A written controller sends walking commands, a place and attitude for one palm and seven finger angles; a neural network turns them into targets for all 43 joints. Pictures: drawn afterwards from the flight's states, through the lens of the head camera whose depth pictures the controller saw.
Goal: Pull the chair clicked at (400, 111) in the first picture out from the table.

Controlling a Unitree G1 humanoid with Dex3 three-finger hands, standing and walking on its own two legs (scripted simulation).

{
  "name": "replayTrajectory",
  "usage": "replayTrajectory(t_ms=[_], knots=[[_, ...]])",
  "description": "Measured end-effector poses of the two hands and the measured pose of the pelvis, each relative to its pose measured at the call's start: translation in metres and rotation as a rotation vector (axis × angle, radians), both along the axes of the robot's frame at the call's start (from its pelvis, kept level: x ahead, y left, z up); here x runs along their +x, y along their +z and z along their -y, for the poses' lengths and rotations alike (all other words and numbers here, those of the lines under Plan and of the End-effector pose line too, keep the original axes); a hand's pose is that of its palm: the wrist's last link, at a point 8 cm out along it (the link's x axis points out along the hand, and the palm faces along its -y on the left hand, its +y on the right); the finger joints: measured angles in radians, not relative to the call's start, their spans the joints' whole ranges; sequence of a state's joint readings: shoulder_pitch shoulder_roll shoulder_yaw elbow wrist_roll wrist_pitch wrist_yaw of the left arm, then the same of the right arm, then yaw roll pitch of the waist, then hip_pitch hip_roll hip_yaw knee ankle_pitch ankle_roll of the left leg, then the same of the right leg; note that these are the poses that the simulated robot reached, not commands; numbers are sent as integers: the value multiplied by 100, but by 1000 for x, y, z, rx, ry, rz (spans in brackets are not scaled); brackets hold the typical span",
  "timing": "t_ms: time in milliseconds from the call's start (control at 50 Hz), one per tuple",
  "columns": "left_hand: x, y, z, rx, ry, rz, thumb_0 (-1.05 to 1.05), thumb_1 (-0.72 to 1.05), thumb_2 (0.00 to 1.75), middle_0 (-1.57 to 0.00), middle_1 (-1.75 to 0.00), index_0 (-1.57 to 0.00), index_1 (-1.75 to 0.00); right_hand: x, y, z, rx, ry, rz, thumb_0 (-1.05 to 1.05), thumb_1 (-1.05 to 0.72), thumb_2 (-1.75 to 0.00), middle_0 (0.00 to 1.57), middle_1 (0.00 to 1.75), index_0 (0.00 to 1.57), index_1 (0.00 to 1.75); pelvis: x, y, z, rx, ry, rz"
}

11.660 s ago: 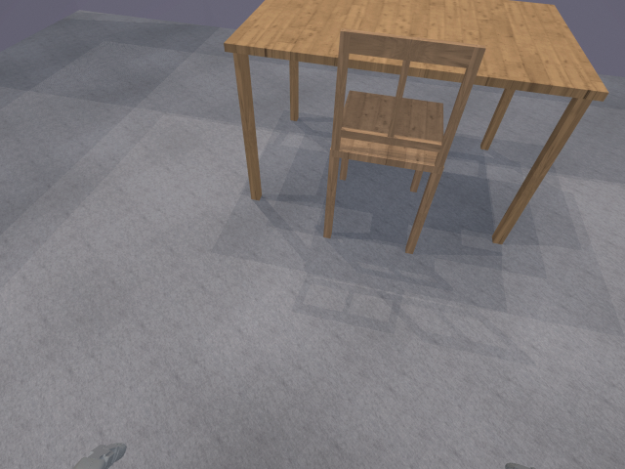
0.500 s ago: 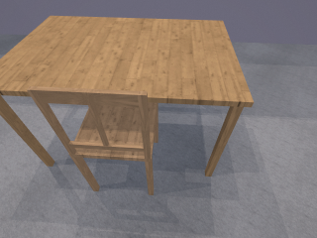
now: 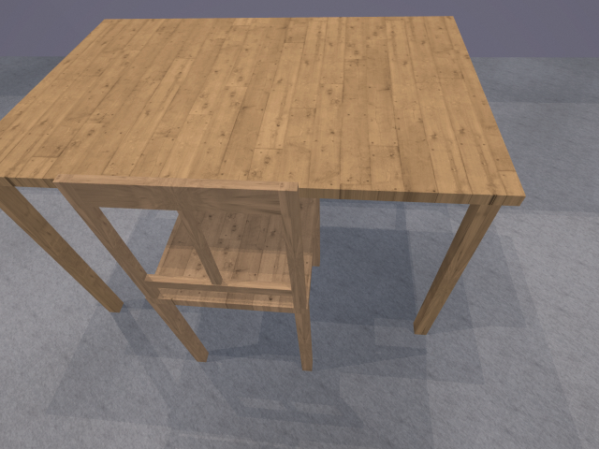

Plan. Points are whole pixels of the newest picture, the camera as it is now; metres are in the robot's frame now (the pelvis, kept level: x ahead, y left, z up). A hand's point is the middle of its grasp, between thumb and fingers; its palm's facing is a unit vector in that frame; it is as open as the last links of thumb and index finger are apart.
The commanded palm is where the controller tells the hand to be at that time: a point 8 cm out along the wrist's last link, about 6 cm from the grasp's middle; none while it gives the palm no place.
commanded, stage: shuffle to correct the standing spot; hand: left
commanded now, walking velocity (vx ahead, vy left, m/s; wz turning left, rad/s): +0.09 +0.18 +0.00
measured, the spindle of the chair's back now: (202, 249) +0.46 +0.22 -0.09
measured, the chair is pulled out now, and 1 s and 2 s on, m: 0.00 0.00 0.00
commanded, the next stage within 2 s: come to a stop and stand still in 0.10 s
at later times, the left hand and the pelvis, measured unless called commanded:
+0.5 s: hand out of the picture +0.05 +0.24 -0.17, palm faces +0.02 -0.98 -0.19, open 7.3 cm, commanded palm none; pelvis +0.05 +0.06 +0.01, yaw -3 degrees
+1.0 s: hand out of the picture +0.05 +0.19 -0.17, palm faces -0.02 -0.98 -0.18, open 7.2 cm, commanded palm none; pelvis +0.03 +0.02 +0.01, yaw -4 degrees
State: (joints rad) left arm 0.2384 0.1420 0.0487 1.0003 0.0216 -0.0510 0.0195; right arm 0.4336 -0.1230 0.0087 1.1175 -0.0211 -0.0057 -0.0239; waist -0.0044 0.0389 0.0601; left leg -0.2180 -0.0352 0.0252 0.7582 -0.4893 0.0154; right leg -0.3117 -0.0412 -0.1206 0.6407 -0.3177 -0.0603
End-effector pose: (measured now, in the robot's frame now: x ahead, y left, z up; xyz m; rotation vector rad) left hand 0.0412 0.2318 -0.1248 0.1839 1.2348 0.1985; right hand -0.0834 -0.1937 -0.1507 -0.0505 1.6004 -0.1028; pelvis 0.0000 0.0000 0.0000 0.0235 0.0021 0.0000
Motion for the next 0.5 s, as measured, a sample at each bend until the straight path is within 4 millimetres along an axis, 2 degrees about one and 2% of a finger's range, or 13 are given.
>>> replayTrajectory(t_ms=[60, 140, 220, 300, 340, 380, 440, 500], knots=[[2, 8, -1, 5, 32, 13, 0, 92, 90, -20, -30, -20, -30, 30, 2, 5, -7, 25, 30, 1, -91, -90, 20, 30, 20, 30, 9, 7, -4, -1, 17, 9], [-7, 12, -8, 0, 44, -42, 0, 93, 90, -20, -30, -20, -30, 88, 12, 11, -35, 37, 157, 1, -91, -90, 20, 30, 20, 30, 19, 17, -11, 14, 5, 4], [-18, 7, -16, -35, 36, -118, 0, 92, 90, -20, -30, -20, -30, 143, 24, 11, -81, 45, 287, 1, -92, -90, 20, 30, 20, 30, 28, 19, -25, 21, -26, 2], [-22, -9, -35, -64, 36, -177, 0, 92, 90, -20, -30, -20, -30, 182, 28, 1, -131, 58, 383, 1, -92, -90, 20, 30, 20, 30, 41, 10, -47, 0, -49, 10], [-20, -20, -47, -71, 42, -199, 0, 91, 90, -20, -30, -20, -30, 193, 25, -8, -155, 61, 407, 1, -92, -90, 20, 30, 20, 30, 47, 2, -56, -14, -40, 11], [-15, -23, -55, -65, 44, -204, 0, 91, 90, -20, -30, -20, -30, 197, 28, -19, -153, 71, 400, 0, -92, -90, 20, 30, 20, 30, 50, 2, -59, 0, -40, 13], [-5, -21, -60, -61, 34, -193, 0, 91, 90, -20, -30, -20, -30, 197, 30, -33, -139, 70, 386, 0, -92, -90, 20, 30, 20, 30, 51, 7, -60, 0, -44, 9], [5, -15, -60, -60, 10, -182, 0, 91, 90, -20, -30, -20, -30, 196, 30, -32, -141, 47, 386, 0, -94, -90, 20, 30, 20, 30, 48, 10, -60, -3, -54, 1]])
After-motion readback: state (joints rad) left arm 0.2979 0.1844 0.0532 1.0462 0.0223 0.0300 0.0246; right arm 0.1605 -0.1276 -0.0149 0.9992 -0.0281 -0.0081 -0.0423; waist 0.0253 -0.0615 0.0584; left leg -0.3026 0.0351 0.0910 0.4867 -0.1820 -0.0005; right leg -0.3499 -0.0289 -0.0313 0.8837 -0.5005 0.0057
